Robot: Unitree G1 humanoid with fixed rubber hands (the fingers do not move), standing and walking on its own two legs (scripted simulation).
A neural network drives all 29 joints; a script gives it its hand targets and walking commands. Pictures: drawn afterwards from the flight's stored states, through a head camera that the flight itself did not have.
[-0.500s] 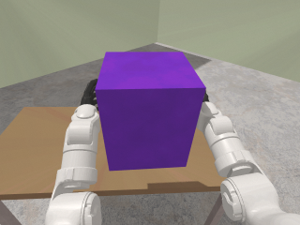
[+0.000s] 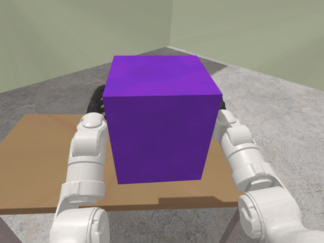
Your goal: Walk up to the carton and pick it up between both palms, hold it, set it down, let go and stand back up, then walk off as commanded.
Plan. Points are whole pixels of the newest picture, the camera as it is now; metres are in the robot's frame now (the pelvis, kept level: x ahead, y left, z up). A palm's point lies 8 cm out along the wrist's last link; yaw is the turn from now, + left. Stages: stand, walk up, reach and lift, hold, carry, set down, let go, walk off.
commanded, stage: hold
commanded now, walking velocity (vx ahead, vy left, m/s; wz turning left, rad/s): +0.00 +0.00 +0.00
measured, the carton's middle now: (158, 118) +0.37 +0.00 +0.19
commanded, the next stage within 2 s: set down in 1.78 s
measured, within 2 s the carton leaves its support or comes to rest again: neither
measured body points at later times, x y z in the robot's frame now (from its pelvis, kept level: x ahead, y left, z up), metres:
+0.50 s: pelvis +0.00 +0.00 +0.00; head -0.07 +0.03 +0.44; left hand +0.38 +0.15 +0.20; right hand +0.39 -0.15 +0.20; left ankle +0.03 +0.10 -0.74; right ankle +0.03 -0.14 -0.74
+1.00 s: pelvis +0.00 +0.00 +0.00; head -0.07 +0.03 +0.44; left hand +0.38 +0.15 +0.20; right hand +0.39 -0.15 +0.20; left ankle +0.03 +0.10 -0.74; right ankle +0.03 -0.14 -0.74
